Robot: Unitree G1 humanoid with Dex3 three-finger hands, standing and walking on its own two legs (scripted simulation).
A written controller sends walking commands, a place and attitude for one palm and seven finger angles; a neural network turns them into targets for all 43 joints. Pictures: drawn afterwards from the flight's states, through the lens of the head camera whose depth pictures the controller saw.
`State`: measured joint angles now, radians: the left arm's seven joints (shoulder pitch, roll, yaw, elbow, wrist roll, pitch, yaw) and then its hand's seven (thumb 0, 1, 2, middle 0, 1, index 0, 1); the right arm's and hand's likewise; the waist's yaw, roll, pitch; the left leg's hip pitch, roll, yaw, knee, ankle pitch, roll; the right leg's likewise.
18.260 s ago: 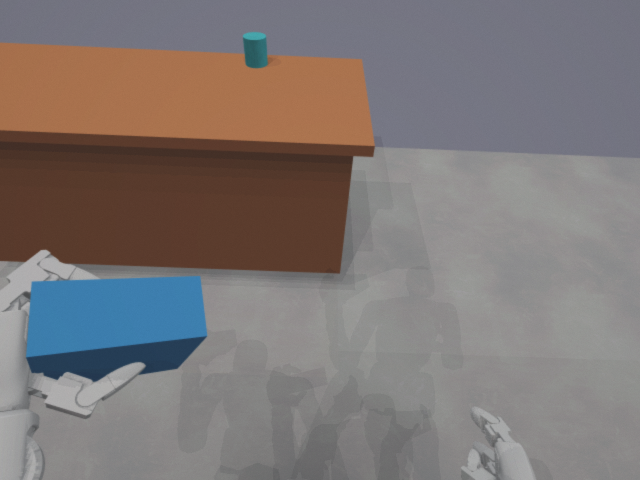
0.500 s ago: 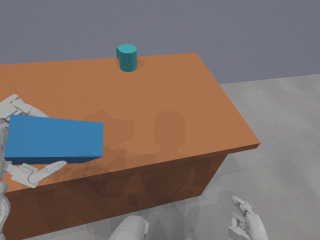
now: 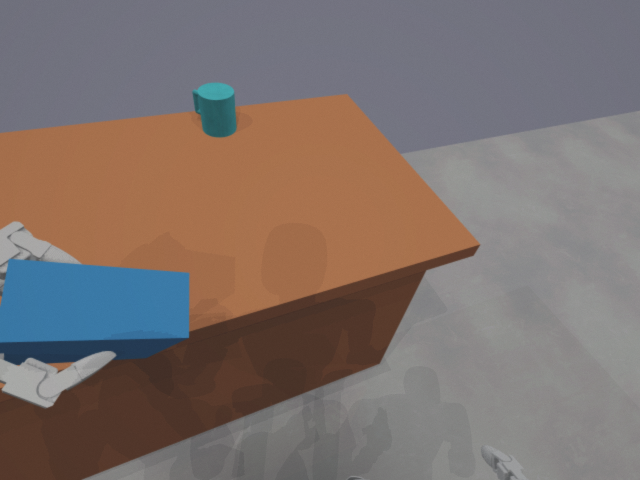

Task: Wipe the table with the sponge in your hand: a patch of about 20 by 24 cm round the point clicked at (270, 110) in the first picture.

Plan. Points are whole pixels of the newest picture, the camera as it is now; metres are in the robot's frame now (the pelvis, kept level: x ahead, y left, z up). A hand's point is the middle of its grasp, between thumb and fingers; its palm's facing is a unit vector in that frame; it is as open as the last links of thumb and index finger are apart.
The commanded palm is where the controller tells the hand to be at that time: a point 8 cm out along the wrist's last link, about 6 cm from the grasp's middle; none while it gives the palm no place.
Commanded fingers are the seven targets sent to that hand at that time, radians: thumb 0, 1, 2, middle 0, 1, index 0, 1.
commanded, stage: come to a stop and stand still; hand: left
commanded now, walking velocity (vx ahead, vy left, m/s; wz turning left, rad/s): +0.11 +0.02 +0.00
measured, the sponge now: (119, 319) +0.23 +0.22 +0.14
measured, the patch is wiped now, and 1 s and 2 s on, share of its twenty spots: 0.00 0.00 0.00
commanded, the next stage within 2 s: look again from close up in 1.58 s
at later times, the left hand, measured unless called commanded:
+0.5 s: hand (44, 375) +0.17 +0.25 +0.15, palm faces +0.41 -0.82 -0.39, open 10.2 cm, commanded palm +0.10 +0.27 +0.20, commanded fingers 0.00 0.10 1.30 -1.20 -1.60 -1.20 -1.60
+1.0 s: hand out of the picture +0.09 +0.25 +0.15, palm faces +0.47 -0.80 -0.38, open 10.2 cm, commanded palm +0.04 +0.27 +0.20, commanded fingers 0.00 0.10 1.30 -1.20 -1.60 -1.20 -1.60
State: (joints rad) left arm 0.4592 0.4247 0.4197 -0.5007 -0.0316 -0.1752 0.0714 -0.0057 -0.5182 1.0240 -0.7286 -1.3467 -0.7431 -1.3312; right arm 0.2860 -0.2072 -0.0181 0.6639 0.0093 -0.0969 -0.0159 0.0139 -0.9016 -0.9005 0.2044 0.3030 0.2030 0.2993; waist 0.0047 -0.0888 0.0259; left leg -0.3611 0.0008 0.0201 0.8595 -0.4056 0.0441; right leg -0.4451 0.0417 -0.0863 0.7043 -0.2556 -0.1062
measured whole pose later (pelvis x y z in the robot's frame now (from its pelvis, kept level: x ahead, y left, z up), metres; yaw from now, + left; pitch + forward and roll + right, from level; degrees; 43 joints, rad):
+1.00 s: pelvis -0.10 -0.02 +0.01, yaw +3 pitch -1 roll +3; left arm 0.47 0.33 0.35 -0.45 -0.03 -0.11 0.13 -0.01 -0.52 1.03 -0.73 -1.34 -0.75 -1.33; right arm 0.30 -0.21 -0.02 0.66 0.00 -0.11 -0.03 0.01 -0.90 -0.90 0.20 0.30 0.20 0.30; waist 0.03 -0.08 0.05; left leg -0.36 0.00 0.00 0.83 -0.35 0.03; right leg -0.41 0.02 -0.07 0.66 -0.24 -0.11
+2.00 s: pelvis -0.15 -0.04 +0.03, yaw +5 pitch -2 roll +1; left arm 0.45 0.34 0.29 -0.44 -0.02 -0.15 0.14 -0.01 -0.52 1.03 -0.74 -1.33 -0.75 -1.31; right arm 0.24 -0.22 -0.01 0.62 0.01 -0.13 -0.05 0.01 -0.90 -0.90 0.20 0.30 0.20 0.30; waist 0.04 -0.01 0.06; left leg -0.19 0.00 -0.02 0.46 -0.24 -0.01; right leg -0.25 0.06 0.00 0.45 -0.17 -0.06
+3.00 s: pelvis +0.04 -0.17 +0.00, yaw +2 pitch -3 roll +0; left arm 0.43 0.40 0.38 -0.59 -0.04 -0.17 0.11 0.00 -0.53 1.03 -0.75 -1.32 -0.76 -1.30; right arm 0.21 -0.18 0.01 0.65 0.03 -0.10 -0.02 0.01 -0.90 -0.90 0.20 0.30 0.20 0.30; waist 0.06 0.00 0.12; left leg -0.50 0.08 0.02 1.17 -0.52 0.00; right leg -0.35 -0.01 -0.07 0.73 -0.33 -0.05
